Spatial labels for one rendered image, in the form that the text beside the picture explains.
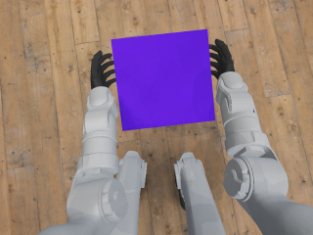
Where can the robot right forearm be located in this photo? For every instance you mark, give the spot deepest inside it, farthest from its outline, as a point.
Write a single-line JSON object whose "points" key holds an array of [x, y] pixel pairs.
{"points": [[244, 136]]}

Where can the right robot upper arm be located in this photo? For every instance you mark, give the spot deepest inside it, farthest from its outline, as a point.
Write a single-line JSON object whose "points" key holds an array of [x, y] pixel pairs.
{"points": [[260, 185]]}

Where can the carton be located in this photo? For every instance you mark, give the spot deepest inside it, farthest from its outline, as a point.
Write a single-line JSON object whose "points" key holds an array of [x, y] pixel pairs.
{"points": [[163, 79]]}

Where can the robot left thigh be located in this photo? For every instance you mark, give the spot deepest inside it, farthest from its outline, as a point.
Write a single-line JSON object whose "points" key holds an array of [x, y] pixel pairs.
{"points": [[132, 175]]}

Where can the left robot upper arm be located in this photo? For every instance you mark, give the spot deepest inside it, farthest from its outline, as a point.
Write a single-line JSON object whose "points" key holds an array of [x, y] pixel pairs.
{"points": [[93, 208]]}

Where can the right robot shin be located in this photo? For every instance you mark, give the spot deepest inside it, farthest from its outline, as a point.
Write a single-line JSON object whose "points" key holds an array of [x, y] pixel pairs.
{"points": [[185, 156]]}

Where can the robot left hand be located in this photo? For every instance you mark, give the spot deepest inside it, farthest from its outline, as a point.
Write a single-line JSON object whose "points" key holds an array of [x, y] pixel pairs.
{"points": [[98, 77]]}

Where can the robot right hand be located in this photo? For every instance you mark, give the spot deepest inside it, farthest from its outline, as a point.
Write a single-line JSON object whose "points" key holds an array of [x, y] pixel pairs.
{"points": [[224, 58]]}

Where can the robot left forearm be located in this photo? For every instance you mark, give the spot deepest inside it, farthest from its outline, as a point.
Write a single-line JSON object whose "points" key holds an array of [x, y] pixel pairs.
{"points": [[99, 137]]}

